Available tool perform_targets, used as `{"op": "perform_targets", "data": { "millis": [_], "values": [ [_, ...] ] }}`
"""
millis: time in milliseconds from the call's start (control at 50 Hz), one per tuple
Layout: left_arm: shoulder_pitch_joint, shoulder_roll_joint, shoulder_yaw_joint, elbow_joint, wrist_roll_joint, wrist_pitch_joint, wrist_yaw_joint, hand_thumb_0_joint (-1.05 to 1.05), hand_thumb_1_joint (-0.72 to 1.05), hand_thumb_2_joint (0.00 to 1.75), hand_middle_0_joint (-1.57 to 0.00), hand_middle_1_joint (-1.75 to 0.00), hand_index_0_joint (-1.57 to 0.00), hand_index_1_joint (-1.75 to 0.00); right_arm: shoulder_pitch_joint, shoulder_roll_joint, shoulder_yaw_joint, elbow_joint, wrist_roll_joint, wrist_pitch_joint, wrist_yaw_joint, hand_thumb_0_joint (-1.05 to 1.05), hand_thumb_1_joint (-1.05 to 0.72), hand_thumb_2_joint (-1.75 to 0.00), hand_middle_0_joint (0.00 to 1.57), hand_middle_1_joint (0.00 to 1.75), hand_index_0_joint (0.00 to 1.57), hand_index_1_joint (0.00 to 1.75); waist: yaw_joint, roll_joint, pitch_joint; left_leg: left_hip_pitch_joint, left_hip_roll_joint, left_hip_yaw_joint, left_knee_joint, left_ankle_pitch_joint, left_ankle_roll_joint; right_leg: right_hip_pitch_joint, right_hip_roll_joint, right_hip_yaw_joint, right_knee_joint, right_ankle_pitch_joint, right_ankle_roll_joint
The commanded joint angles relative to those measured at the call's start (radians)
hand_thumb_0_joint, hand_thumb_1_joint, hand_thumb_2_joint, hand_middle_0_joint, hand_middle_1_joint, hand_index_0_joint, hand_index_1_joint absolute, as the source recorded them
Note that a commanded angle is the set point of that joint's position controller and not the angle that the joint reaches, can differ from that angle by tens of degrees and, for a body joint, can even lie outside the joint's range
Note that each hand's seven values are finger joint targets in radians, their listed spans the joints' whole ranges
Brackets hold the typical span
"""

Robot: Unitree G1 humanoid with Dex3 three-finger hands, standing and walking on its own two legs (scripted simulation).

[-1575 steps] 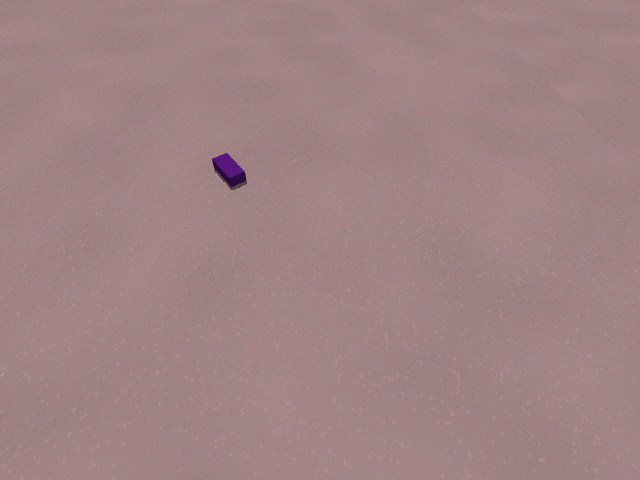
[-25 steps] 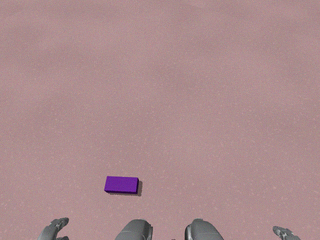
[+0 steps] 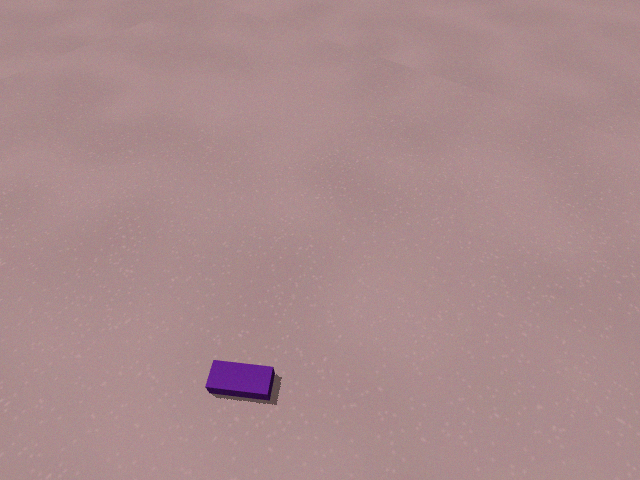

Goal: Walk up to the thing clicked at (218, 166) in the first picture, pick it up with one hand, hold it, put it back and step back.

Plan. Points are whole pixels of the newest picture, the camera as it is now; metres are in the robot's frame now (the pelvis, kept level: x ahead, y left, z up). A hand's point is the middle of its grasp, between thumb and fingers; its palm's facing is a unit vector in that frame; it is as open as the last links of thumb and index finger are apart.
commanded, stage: walk up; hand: left
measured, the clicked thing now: (241, 380) +0.49 +0.28 -0.73
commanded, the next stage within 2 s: stand in 0.84 s
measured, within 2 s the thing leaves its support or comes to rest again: neither
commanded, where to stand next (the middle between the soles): +0.09 +0.01 m, yaw -5 degrees
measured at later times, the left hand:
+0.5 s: hand out of the picture +0.09 +0.30 -0.14, palm faces -0.07 -0.93 -0.35, open 7.4 cm
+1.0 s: hand (146, 473) +0.15 +0.25 -0.12, palm faces -0.09 -0.94 -0.34, open 7.4 cm
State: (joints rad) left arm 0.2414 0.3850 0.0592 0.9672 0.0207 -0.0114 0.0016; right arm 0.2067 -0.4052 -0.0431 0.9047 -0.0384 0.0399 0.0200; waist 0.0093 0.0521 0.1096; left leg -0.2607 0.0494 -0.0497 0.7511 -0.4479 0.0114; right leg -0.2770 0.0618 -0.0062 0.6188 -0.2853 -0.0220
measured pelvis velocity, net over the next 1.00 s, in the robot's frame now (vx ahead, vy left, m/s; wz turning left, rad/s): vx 0.02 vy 0.01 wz -0.06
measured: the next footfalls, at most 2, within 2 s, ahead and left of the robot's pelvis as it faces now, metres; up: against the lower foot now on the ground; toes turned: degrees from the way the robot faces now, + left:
left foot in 0.22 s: +0.08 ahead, +0.15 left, +0.00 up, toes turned -2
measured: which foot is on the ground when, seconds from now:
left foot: up 0.00-0.20, down 0.22-1.00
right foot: down 0.00-1.00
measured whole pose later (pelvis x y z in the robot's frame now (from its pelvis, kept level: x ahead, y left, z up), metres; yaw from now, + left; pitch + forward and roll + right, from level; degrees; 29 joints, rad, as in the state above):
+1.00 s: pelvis +0.02 +0.01 +0.03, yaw -4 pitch -3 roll +0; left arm 0.05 0.34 0.00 1.11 0.00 -0.01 -0.02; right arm 0.10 -0.37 0.00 1.12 -0.01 -0.01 0.01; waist -0.02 0.01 0.06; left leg -0.13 0.05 0.03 0.36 -0.18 -0.04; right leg -0.10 0.02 0.04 0.36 -0.21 0.00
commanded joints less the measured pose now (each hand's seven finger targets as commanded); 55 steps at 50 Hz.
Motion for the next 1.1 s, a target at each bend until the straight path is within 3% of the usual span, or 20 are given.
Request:
{"op": "perform_targets", "data": {
  "millis": [0, 40, 120, 160, 180, 200, 220, 240, 260, 300, 360, 400, 420, 460, 480, 580, 800, 840, 920, 1080],
  "values": [
    [0.033, 0.336, 0.077, -0.089, 0.011, -0.063, 0.017, 0.0, 0.9, 0.9, -0.2, -0.3, -0.2, -0.3, -0.05, -0.223, -0.06, -0.095, 0.007, -0.024, -0.018, 0.0, -0.9, -0.9, 0.2, 0.3, 0.2, 0.3, 0.029, -0.111, -0.021, -0.28, -0.01, -0.08, 0.227, -0.159, 0.034, 0.097, -0.438, 0.662, -0.381, -0.327, -0.273],
    [0.006, 0.292, 0.059, -0.1, 0.012, -0.067, 0.014, 0.0, 0.9, 0.9, -0.2, -0.3, -0.2, -0.3, -0.035, -0.211, -0.062, -0.078, 0.01, -0.039, -0.006, 0.0, -0.9, -0.9, 0.2, 0.3, 0.2, 0.3, 0.013, -0.115, -0.016, -0.258, 0.008, -0.05, 0.167, -0.07, 0.033, 0.081, -0.336, 0.472, -0.365, -0.318, -0.198],
    [-0.049, 0.254, 0.038, -0.107, 0.007, -0.048, 0.001, 0.0, 0.9, 0.9, -0.2, -0.3, -0.2, -0.3, 0.031, -0.163, -0.055, -0.03, 0.014, -0.048, 0.008, 0.0, -0.9, -0.9, 0.2, 0.3, 0.2, 0.3, -0.017, -0.21, -0.035, 0.02, -0.037, 0.042, -0.06, 0.022, 0.014, -0.135, -0.232, 0.263, -0.319, -0.205, -0.129],
    [-0.078, 0.213, 0.02, -0.115, -0.005, -0.024, -0.003, 0.0, 0.9, 0.9, -0.2, -0.3, -0.2, -0.3, 0.056, -0.155, -0.059, -0.006, 0.016, -0.06, -0.001, 0.0, -0.9, -0.9, 0.2, 0.3, 0.2, 0.3, -0.048, -0.184, -0.057, 0.188, -0.055, 0.049, -0.218, 0.204, 0.005, -0.232, -0.194, 0.197, -0.201, -0.113, -0.095],
    [-0.063, 0.179, 0.007, -0.108, -0.016, -0.015, -0.003, 0.0, 0.9, 0.9, -0.2, -0.3, -0.2, -0.3, 0.038, -0.165, -0.06, -0.007, 0.013, -0.065, -0.01, 0.0, -0.9, -0.9, 0.2, 0.3, 0.2, 0.3, -0.047, -0.146, -0.061, 0.219, -0.034, 0.007, -0.277, 0.22, 0.012, -0.26, -0.158, 0.179, -0.165, -0.089, -0.069],
    [-0.058, 0.143, -0.005, -0.113, -0.024, -0.011, -0.005, 0.0, 0.9, 0.9, -0.2, -0.3, -0.2, -0.3, 0.039, -0.201, -0.062, -0.013, 0.007, -0.076, -0.02, 0.0, -0.9, -0.9, 0.2, 0.3, 0.2, 0.3, -0.05, -0.058, -0.085, 0.189, 0.098, -0.177, -0.394, 0.134, 0.041, -0.239, -0.101, 0.164, -0.075, -0.053, -0.035],
    [-0.022, 0.151, -0.003, -0.095, -0.032, -0.002, -0.003, 0.0, 0.9, 0.9, -0.2, -0.3, -0.2, -0.3, -0.011, -0.264, -0.063, -0.028, 0.016, -0.085, -0.026, 0.0, -0.9, -0.9, 0.2, 0.3, 0.2, 0.3, -0.018, 0.035, -0.092, 0.055, 0.267, -0.409, -0.509, -0.061, 0.131, -0.161, -0.04, 0.122, 0.046, -0.134, -0.004],
    [-0.005, 0.217, 0.02, -0.057, -0.025, 0.004, 0.004, 0.0, 0.9, 0.9, -0.2, -0.3, -0.2, -0.3, -0.076, -0.289, -0.067, -0.033, 0.019, -0.085, -0.025, 0.0, -0.9, -0.9, 0.2, 0.3, 0.2, 0.3, -0.008, 0.029, -0.051, -0.096, 0.303, -0.41, -0.512, -0.115, 0.193, -0.047, -0.068, 0.121, 0.17, -0.212, 0.002],
    [0.021, 0.215, 0.017, -0.047, -0.024, 0.003, 0.003, 0.0, 0.9, 0.9, -0.2, -0.3, -0.2, -0.3, -0.125, -0.267, -0.059, -0.037, 0.015, -0.088, -0.027, 0.0, -0.9, -0.9, 0.2, 0.3, 0.2, 0.3, 0.019, 0.018, -0.039, -0.087, 0.274, -0.34, -0.479, -0.04, 0.19, -0.041, -0.075, 0.124, 0.173, -0.208, -0.004],
    [0.034, 0.199, 0.018, -0.025, -0.027, 0.005, -0.002, 0.0, 0.9, 0.9, -0.2, -0.3, -0.2, -0.3, -0.124, -0.25, -0.049, -0.03, 0.016, -0.095, -0.031, 0.0, -0.9, -0.9, 0.2, 0.3, 0.2, 0.3, 0.013, 0.086, -0.037, -0.037, 0.228, -0.243, -0.438, 0.112, 0.162, -0.067, -0.068, 0.121, 0.155, -0.202, -0.015],
    [0.02, 0.198, 0.021, -0.017, -0.016, -0.002, -0.009, 0.0, 0.9, 0.9, -0.2, -0.3, -0.2, -0.3, -0.103, -0.252, -0.051, -0.017, 0.015, -0.094, -0.029, 0.0, -0.9, -0.9, 0.2, 0.3, 0.2, 0.3, 0.001, 0.114, -0.09, 0.025, 0.195, -0.17, -0.369, 0.227, 0.139, -0.011, -0.075, 0.054, -0.005, -0.155, -0.014],
    [0.023, 0.171, 0.016, 0.002, -0.011, -0.007, -0.006, 0.0, 0.9, 0.9, -0.2, -0.3, -0.2, -0.3, -0.092, -0.228, -0.041, -0.008, 0.025, -0.085, -0.028, 0.0, -0.9, -0.9, 0.2, 0.3, 0.2, 0.3, 0.017, 0.097, -0.105, 0.016, 0.167, -0.123, -0.319, 0.323, 0.096, 0.094, -0.073, 0.053, -0.187, -0.001, -0.019],
    [-0.003, 0.196, 0.017, 0.002, -0.004, -0.015, -0.003, 0.0, 0.9, 0.9, -0.2, -0.3, -0.2, -0.3, -0.085, -0.201, -0.03, -0.007, 0.034, -0.085, -0.028, 0.0, -0.9, -0.9, 0.2, 0.3, 0.2, 0.3, 0.008, 0.047, -0.129, -0.023, 0.136, -0.086, -0.299, 0.357, 0.062, 0.164, -0.107, 0.109, -0.188, 0.132, -0.028],
    [-0.071, 0.225, 0.011, -0.01, -0.013, -0.014, -0.008, 0.0, 0.9, 0.9, -0.2, -0.3, -0.2, -0.3, -0.102, -0.178, -0.024, 0.001, 0.041, -0.087, -0.032, 0.0, -0.9, -0.9, 0.2, 0.3, 0.2, 0.3, -0.015, -0.032, -0.121, 0.026, 0.061, -0.021, -0.334, 0.173, 0.019, 0.085, -0.155, 0.166, -0.156, 0.163, -0.044],
    [-0.092, 0.215, 0.005, -0.008, -0.017, -0.013, -0.01, 0.0, 0.9, 0.9, -0.2, -0.3, -0.2, -0.3, -0.114, -0.181, -0.023, 0.013, 0.037, -0.09, -0.033, 0.0, -0.9, -0.9, 0.2, 0.3, 0.2, 0.3, -0.015, -0.028, -0.107, 0.031, 0.066, -0.028, -0.354, 0.166, 0.017, 0.078, -0.156, 0.16, -0.158, 0.169, -0.039],
    [-0.122, 0.206, -0.005, 0.026, -0.023, -0.015, -0.008, 0.0, 0.9, 0.9, -0.2, -0.3, -0.2, -0.3, -0.127, -0.178, -0.01, 0.058, 0.039, -0.098, -0.032, 0.0, -0.9, -0.9, 0.2, 0.3, 0.2, 0.3, -0.006, -0.063, -0.131, 0.102, 0.077, 0.002, -0.339, 0.371, 0.026, 0.107, -0.166, 0.157, -0.205, 0.278, -0.034],
    [-0.199, 0.189, -0.007, 0.063, -0.023, -0.011, -0.004, 0.0, 0.9, 0.9, -0.2, -0.3, -0.2, -0.3, -0.145, -0.17, -0.006, 0.126, 0.032, -0.09, -0.029, 0.0, -0.9, -0.9, 0.2, 0.3, 0.2, 0.3, -0.015, -0.082, -0.13, 0.172, 0.076, 0.034, -0.401, 0.361, 0.009, 0.113, -0.173, 0.158, -0.298, 0.236, -0.023],
    [-0.221, 0.193, -0.009, 0.075, -0.02, -0.022, -0.001, 0.0, 0.9, 0.9, -0.2, -0.3, -0.2, -0.3, -0.166, -0.164, 0.0, 0.138, 0.034, -0.082, -0.026, 0.0, -0.9, -0.9, 0.2, 0.3, 0.2, 0.3, -0.015, -0.041, -0.122, 0.124, 0.09, -0.003, -0.431, 0.417, 0.001, 0.175, -0.179, 0.143, -0.301, 0.303, 0.002],
    [-0.219, 0.191, -0.007, 0.098, -0.017, -0.024, 0.001, 0.0, 0.9, 0.9, -0.2, -0.3, -0.2, -0.3, -0.167, -0.163, 0.003, 0.156, 0.036, -0.082, -0.026, 0.0, -0.9, -0.9, 0.2, 0.3, 0.2, 0.3, -0.014, -0.065, -0.158, 0.182, 0.097, -0.002, -0.439, 0.46, -0.002, 0.19, -0.18, 0.135, -0.306, 0.337, 0.002],
    [-0.231, 0.188, -0.011, 0.115, -0.016, -0.026, 0.003, 0.0, 0.9, 0.9, -0.2, -0.3, -0.2, -0.3, -0.178, -0.162, 0.003, 0.177, 0.033, -0.075, -0.024, 0.0, -0.9, -0.9, 0.2, 0.3, 0.2, 0.3, -0.02, -0.07, -0.144, 0.196, 0.093, -0.004, -0.459, 0.386, -0.008, 0.155, -0.18, 0.13, -0.353, 0.265, 0.005]
  ]
}}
